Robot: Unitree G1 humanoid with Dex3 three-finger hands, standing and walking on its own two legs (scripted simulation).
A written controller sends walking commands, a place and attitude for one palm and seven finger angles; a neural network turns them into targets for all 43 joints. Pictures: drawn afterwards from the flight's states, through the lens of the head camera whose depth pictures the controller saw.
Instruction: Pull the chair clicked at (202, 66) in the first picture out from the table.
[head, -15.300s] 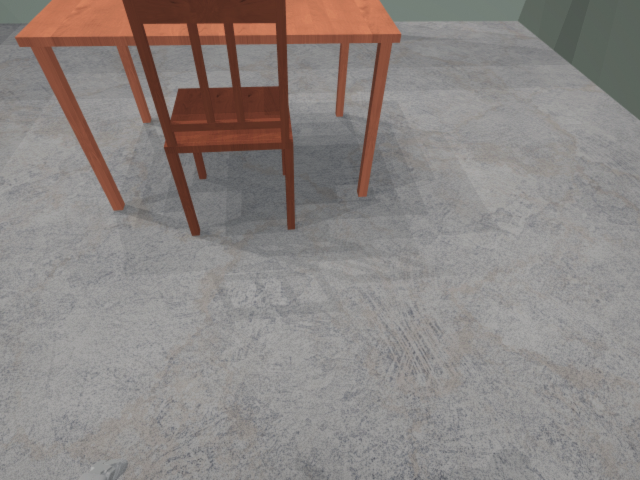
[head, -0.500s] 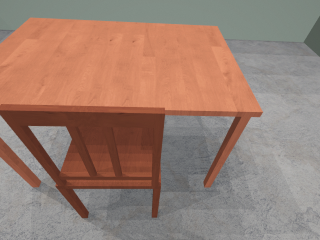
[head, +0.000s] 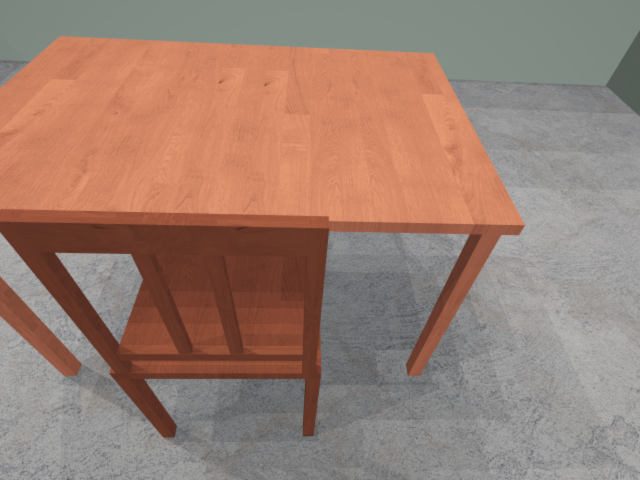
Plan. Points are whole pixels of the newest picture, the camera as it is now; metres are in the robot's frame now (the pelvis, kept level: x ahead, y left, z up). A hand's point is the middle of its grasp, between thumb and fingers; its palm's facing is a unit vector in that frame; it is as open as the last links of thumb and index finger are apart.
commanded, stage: look again from close up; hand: left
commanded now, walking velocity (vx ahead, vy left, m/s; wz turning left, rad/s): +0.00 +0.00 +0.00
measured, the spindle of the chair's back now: (167, 307) +0.39 +0.28 -0.09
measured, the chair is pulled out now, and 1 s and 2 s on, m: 0.00 0.00 0.00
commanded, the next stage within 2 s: raise the hand toward the chair's back in 0.38 s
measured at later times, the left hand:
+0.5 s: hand out of the picture -0.03 +0.15 -0.18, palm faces +0.03 -0.99 -0.15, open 7.4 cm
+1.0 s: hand out of the picture +0.12 +0.17 -0.10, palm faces +0.20 -0.98 -0.05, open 10.1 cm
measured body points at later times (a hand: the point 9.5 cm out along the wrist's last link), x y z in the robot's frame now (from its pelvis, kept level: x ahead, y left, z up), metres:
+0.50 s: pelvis +0.00 +0.00 +0.00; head +0.01 +0.01 +0.45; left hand -0.03 +0.20 -0.17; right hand -0.03 -0.20 -0.16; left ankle -0.03 +0.06 -0.74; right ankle +0.01 -0.14 -0.74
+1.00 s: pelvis -0.03 -0.05 -0.10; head +0.03 -0.02 +0.35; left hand +0.10 +0.22 -0.09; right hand +0.25 -0.26 -0.12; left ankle -0.03 +0.06 -0.74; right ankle +0.01 -0.12 -0.74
